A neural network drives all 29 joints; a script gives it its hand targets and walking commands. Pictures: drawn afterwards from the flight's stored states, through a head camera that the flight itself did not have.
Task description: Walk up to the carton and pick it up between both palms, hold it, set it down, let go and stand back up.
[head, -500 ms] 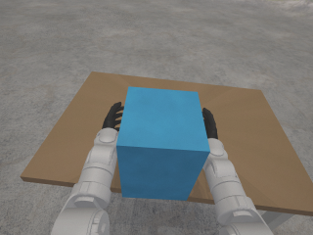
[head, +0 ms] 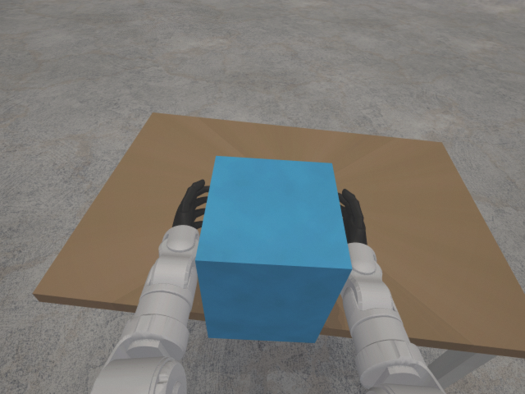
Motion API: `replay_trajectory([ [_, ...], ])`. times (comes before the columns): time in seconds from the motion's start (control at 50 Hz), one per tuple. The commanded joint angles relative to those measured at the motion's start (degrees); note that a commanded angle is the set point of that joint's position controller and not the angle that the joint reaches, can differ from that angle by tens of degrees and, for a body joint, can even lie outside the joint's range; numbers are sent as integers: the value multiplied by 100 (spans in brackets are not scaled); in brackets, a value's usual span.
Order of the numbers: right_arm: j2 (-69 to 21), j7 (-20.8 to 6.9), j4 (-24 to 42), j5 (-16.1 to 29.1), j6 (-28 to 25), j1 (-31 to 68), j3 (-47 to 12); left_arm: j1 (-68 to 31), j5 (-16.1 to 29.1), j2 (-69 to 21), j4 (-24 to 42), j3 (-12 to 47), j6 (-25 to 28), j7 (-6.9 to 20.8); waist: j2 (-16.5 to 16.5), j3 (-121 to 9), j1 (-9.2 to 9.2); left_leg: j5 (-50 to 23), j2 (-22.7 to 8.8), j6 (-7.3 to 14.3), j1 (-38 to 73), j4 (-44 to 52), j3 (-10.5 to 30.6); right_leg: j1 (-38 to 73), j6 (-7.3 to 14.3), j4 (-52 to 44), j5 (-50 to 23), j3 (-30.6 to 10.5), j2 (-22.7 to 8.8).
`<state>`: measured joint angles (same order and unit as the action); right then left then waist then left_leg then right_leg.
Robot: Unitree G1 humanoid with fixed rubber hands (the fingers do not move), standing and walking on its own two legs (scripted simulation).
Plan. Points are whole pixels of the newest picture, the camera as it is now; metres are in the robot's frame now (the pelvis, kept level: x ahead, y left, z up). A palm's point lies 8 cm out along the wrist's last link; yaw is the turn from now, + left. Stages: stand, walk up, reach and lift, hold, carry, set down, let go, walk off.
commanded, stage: set down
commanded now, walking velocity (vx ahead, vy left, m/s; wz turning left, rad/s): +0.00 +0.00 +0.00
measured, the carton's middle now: (267, 253) +0.33 -0.02 +0.06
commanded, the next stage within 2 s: none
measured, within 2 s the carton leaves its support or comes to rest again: neither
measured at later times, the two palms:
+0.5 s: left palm (190, 225) +0.39 +0.11 +0.06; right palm (348, 236) +0.36 -0.16 +0.06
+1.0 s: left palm (161, 244) +0.36 +0.15 +0.05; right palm (380, 252) +0.33 -0.20 +0.06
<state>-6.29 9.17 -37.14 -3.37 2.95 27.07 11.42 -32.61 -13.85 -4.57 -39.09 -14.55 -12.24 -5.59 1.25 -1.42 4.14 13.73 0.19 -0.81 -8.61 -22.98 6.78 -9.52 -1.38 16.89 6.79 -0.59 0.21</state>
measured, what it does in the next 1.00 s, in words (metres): stands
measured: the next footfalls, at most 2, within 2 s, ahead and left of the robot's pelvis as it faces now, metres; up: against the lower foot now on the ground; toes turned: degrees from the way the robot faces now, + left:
none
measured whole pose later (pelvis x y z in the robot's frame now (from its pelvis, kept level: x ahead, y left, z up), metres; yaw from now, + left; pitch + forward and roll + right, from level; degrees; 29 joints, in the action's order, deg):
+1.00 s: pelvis -0.02 -0.01 -0.01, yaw -1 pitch +4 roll -1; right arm 7.2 11.4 -29.8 14.6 4.5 22.8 -0.6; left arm -26.6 8.6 9.4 -30.5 -4.0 -14.3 -4.1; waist 1.2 -3.0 2.0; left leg 15.0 -1.2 -2.3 -18.6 -29.1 5.4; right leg -20.6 -0.1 24.4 8.2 -0.4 1.5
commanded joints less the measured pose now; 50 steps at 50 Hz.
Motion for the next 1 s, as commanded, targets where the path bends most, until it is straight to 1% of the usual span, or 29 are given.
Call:
replay_trajectory([
  [0.0,-2764,-796,1443,-37,-741,4808,-2079,-4178,241,-3412,1040,2291,673,847,-354,-3144,53,-1968,146,-324,299,235,-627,1658,-80,242,-1866,396,148],
  [0.02,-2702,-808,1480,16,-762,4776,-2162,-4213,298,-3463,1087,2307,715,828,-217,-3251,9,-2168,107,-308,453,216,-636,1616,-59,241,-1903,432,205],
  [0.04,-2290,-761,1332,-27,-806,4750,-1884,-4274,348,-2976,1125,2203,788,729,-251,-3358,36,-2093,94,-336,467,196,-630,1492,-39,270,-1832,428,194],
  [0.08,-1500,-657,1013,113,-816,4626,-1724,-4082,382,-2091,865,1825,827,596,-272,-3265,-134,-2123,133,-359,294,102,-774,1549,-56,351,-1983,340,147],
  [0.1,-1700,-642,632,-29,-805,4532,-1556,-4066,247,-2222,470,1652,819,639,-260,-2662,-70,-1828,131,-313,99,179,-768,1507,-55,293,-1752,328,96],
  [0.12,-819,-537,769,157,-808,4508,-1386,-3851,326,-1463,640,1478,756,517,-326,-2846,-116,-2079,115,-372,248,100,-827,1450,-39,377,-1886,339,139],
  [0.18,-723,-369,343,341,-946,4445,-1037,-4073,666,-1410,529,1495,975,206,-349,-2950,-67,-1993,37,-404,274,-2,-744,889,30,330,-1532,379,189],
  [0.2,301,-225,268,517,-950,4225,-805,-3851,810,-468,597,1294,1003,3,-460,-3143,-81,-2232,9,-450,410,-113,-755,756,52,390,-1688,343,192],
  [0.22,322,-173,143,560,-939,4164,-735,-3783,805,-281,356,1048,1033,-52,-376,-2856,-132,-2146,-1,-428,300,-143,-778,745,31,374,-1567,340,195],
  [0.24,1061,-50,-10,703,-909,4053,-641,-3677,816,446,71,744,985,-245,-406,-2779,-284,-1871,1,-456,245,-132,-875,701,43,438,-1474,294,234],
  [0.26,1166,37,221,887,-846,4115,-650,-3886,1101,658,350,831,977,-327,-481,-3043,-226,-1838,20,-447,143,-168,-892,740,52,512,-1628,277,235],
  [0.28,875,77,166,852,-818,4306,-608,-4212,1195,426,247,919,1019,-368,-309,-2907,-141,-1384,11,-384,-107,-136,-871,667,26,500,-1262,261,230],
  [0.3,1007,115,280,970,-799,4247,-663,-4140,1283,582,431,904,1040,-467,-335,-3140,-225,-1564,5,-385,-174,-208,-862,660,40,608,-1445,245,233],
  [0.32,1200,147,245,1011,-778,4224,-626,-4149,1410,668,370,1042,995,-511,-271,-3246,-103,-1660,-23,-407,-31,-277,-822,476,46,626,-1436,308,299],
  [0.4,1482,271,282,1287,-632,4226,-727,-4019,1655,928,284,1171,845,-575,-419,-3836,-205,-1968,-13,-473,-39,-517,-816,315,109,773,-1642,310,304],
  [0.48,1448,315,265,1323,-592,4262,-684,-3855,1742,751,333,1221,794,-553,-530,-3871,-220,-2089,-18,-521,72,-687,-733,81,99,778,-1489,356,341],
  [0.54,1846,350,674,1301,-619,4157,-616,-3693,1686,1202,532,920,699,-488,-404,-4149,-249,-2520,12,-527,143,-785,-759,314,43,811,-1984,322,330],
  [0.56,1807,341,801,1276,-668,4188,-562,-3666,1655,1118,747,924,739,-483,-380,-4283,-209,-2424,14,-521,73,-750,-699,381,24,850,-1980,363,331],
  [0.58,1741,321,995,1397,-643,4234,-766,-3709,1740,1204,961,967,729,-472,-405,-4404,-304,-2347,33,-508,-26,-754,-756,446,-6,878,-1887,360,315],
  [0.6,1961,312,849,1334,-603,4187,-620,-3752,1776,1399,723,917,695,-445,-293,-4225,-224,-2139,62,-465,-115,-690,-772,449,-11,868,-1828,349,340],
  [0.62,1779,320,948,1456,-565,4208,-840,-3716,1841,1457,805,835,702,-424,-269,-4106,-329,-2007,63,-422,-306,-673,-776,532,-29,878,-1670,294,301],
  [0.68,1909,369,998,1448,-534,3823,-714,-3526,1844,1644,1212,900,622,-365,-413,-4072,-114,-2099,112,-444,-376,-627,-752,731,-33,891,-1997,308,287],
  [0.74,1864,322,1155,1614,-380,3433,-983,-3151,2015,1763,1312,921,588,-252,-305,-3748,-212,-1956,123,-364,-429,-537,-727,743,-72,892,-1991,235,226],
  [0.76,1831,332,1136,1611,-361,3363,-941,-3176,2005,1773,1422,954,547,-211,-364,-3941,-140,-1889,120,-363,-486,-544,-712,754,-68,938,-2053,249,199],
  [0.84,1962,218,1621,1714,-263,2913,-1070,-2565,2178,1906,1755,917,399,-43,-271,-3580,-297,-2071,146,-313,-384,-456,-714,917,-72,867,-1999,268,258],
  [0.86,1961,234,1798,1730,-282,2490,-1020,-2188,2176,1867,2081,1020,313,23,-287,-3661,-121,-2015,171,-289,-359,-423,-673,1016,-80,893,-2219,298,222],
  [0.88,1912,219,1913,1771,-273,2696,-1105,-2262,2209,1919,1826,985,308,91,-214,-3414,-251,-1770,174,-243,-518,-360,-693,1050,-82,839,-2037,237,175],
  [0.94,1981,220,2750,1786,-342,1934,-1101,-1429,2263,1981,2895,1004,94,252,-105,-3370,-179,-2139,217,-211,-413,-328,-697,1545,-185,933,-2794,212,161],
  [0.98,2058,124,2957,1747,-323,1640,-963,-1187,2332,2103,3076,1071,75,312,-160,-3014,-252,-1911,161,-217,-468,-219,-683,1314,-166,859,-2243,243,186],
])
